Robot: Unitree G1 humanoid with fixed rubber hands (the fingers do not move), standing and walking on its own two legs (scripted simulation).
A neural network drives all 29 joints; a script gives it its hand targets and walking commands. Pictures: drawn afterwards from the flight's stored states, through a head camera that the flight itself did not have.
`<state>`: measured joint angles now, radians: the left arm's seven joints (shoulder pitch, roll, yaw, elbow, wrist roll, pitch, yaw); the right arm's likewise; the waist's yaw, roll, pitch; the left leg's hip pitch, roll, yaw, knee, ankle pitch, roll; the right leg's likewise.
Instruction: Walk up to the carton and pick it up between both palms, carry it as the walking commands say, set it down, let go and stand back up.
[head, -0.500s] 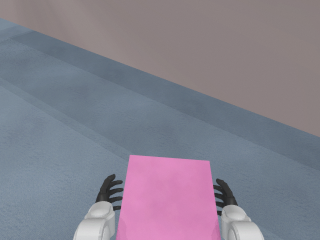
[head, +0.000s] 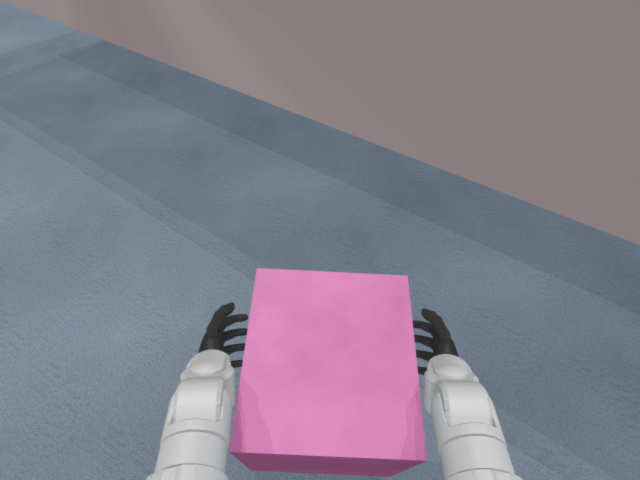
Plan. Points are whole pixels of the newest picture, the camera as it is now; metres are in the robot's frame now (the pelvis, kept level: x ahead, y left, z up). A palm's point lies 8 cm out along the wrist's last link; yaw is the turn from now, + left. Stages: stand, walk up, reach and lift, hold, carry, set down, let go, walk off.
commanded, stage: set down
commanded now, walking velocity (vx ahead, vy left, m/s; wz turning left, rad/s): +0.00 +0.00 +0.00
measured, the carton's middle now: (326, 377) +0.31 +0.01 -0.10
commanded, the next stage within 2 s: none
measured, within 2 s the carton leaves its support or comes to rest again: neither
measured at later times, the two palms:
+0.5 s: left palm (226, 365) +0.32 +0.16 -0.08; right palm (426, 358) +0.34 -0.14 -0.07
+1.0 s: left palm (243, 369) +0.35 +0.16 -0.17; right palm (414, 367) +0.36 -0.14 -0.16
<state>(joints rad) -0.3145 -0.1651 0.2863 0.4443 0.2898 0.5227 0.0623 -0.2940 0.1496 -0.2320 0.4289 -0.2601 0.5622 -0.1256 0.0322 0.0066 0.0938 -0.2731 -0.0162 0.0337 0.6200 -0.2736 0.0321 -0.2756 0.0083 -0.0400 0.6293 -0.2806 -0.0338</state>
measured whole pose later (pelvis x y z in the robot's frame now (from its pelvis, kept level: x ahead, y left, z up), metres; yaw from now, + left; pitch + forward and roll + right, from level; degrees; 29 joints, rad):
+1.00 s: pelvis -0.02 +0.02 -0.10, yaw -1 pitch +33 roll +0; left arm -0.56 -0.20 0.39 0.52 0.24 0.29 0.19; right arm -0.60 0.13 -0.43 0.56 -0.28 0.28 -0.05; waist 0.01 -0.01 -0.21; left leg -1.36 -0.01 0.06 1.17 -0.40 0.06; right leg -1.36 0.00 -0.02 1.17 -0.39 -0.01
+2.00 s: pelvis -0.05 +0.00 -0.26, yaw +1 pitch +45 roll +0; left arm -0.91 -0.05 0.37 0.69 0.15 0.30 0.25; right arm -0.95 0.00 -0.40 0.72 -0.17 0.30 -0.17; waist 0.00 -0.01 -0.21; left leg -2.01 -0.03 0.05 1.75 -0.52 0.04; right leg -2.00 0.03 0.00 1.76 -0.53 -0.01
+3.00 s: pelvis -0.09 +0.00 -0.37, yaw +2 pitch +27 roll +1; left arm -1.49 0.22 0.18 0.97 -0.08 0.25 0.30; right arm -1.47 -0.26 -0.21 0.95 0.04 0.25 -0.23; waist 0.00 0.01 0.52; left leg -2.09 -0.04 0.06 2.14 -0.53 0.04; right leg -2.08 0.03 -0.01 2.16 -0.56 -0.01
